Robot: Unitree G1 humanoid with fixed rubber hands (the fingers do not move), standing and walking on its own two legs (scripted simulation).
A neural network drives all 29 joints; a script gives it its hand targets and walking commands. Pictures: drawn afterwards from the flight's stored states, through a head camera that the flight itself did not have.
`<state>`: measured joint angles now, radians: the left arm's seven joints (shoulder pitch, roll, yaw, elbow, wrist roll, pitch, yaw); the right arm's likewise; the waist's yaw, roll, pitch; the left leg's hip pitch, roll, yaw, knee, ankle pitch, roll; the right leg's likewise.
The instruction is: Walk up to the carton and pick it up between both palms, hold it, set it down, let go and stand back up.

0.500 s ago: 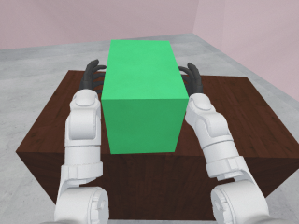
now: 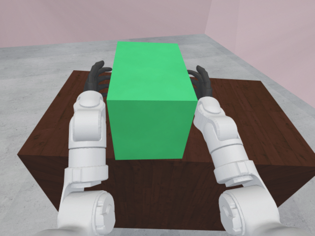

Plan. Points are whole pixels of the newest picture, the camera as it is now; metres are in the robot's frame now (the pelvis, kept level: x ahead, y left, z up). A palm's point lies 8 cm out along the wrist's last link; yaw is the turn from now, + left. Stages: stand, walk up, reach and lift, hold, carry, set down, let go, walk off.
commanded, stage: hold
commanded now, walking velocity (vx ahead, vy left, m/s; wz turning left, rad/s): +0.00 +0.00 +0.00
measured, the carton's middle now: (148, 97) +0.41 +0.01 +0.17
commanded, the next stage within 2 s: none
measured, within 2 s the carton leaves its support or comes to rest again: neither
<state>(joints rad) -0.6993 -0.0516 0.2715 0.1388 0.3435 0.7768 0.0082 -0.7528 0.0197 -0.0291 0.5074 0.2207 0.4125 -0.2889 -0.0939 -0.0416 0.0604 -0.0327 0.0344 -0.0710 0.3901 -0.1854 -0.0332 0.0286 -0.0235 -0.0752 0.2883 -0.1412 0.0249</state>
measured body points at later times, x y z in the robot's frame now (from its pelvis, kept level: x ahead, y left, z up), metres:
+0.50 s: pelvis +0.01 +0.00 +0.00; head -0.05 +0.03 +0.45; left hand +0.38 +0.14 +0.22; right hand +0.38 -0.13 +0.21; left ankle +0.03 +0.14 -0.75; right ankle +0.02 -0.13 -0.75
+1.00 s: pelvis +0.01 +0.00 +0.00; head -0.04 +0.02 +0.45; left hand +0.38 +0.13 +0.22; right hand +0.38 -0.13 +0.21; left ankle +0.03 +0.14 -0.75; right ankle +0.02 -0.13 -0.75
